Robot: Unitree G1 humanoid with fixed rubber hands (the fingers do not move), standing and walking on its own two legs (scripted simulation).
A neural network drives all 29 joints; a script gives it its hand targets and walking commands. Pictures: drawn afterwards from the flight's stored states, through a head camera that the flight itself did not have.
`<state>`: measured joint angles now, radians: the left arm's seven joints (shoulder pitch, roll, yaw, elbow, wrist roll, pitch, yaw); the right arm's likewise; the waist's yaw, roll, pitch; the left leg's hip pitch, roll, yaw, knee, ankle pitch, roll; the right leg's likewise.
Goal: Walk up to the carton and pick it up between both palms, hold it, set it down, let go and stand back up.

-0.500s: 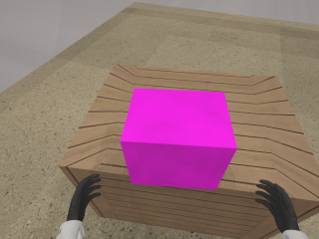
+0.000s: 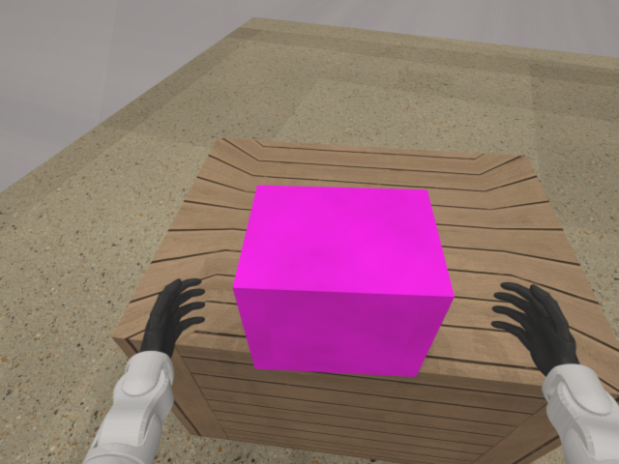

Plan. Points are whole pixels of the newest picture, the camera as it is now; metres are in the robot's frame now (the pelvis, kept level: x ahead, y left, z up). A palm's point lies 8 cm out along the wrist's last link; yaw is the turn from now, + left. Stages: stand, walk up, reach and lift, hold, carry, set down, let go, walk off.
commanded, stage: reach and lift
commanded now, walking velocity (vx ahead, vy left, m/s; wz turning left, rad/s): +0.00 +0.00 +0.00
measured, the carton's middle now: (337, 282) +0.40 +0.00 -0.04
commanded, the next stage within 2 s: none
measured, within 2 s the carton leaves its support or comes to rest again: neither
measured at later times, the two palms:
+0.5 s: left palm (167, 261) +0.34 +0.23 +0.09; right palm (560, 278) +0.32 -0.28 +0.10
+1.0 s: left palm (168, 201) +0.39 +0.23 +0.15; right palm (568, 215) +0.38 -0.28 +0.15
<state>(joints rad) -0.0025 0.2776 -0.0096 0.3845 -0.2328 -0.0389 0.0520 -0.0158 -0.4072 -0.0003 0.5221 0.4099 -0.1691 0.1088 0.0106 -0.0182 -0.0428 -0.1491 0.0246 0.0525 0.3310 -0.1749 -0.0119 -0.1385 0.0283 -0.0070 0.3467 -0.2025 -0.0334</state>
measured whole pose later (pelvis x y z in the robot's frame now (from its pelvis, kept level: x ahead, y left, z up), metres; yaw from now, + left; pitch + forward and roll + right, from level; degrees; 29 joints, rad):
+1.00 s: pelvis +0.00 +0.00 +0.00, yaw -2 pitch +6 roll +0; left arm -0.60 0.35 0.16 0.34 -0.21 0.55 0.04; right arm -0.62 -0.60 0.02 0.60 0.52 0.28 0.10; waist 0.00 -0.01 -0.08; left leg -0.27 0.03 0.05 0.32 -0.16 -0.01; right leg -0.26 0.04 0.02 0.31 -0.16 -0.03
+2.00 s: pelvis -0.04 -0.01 -0.04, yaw +0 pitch +23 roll +0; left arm -0.85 0.27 -0.07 1.33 -0.30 -0.34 0.02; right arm -0.82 -0.42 0.21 1.30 0.53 -0.34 0.06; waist 0.03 -0.02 -0.25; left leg -0.84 0.04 0.00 0.67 -0.23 -0.03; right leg -0.83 0.05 -0.02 0.67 -0.25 -0.04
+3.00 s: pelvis -0.03 +0.00 -0.03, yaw +0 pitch +22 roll -1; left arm -0.79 0.16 0.04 1.32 -0.16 -0.41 0.10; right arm -0.81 -0.23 0.05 1.33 0.30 -0.39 -0.05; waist 0.01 0.00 -0.25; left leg -0.78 0.04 -0.02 0.63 -0.23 -0.02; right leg -0.75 0.05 -0.03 0.59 -0.22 -0.04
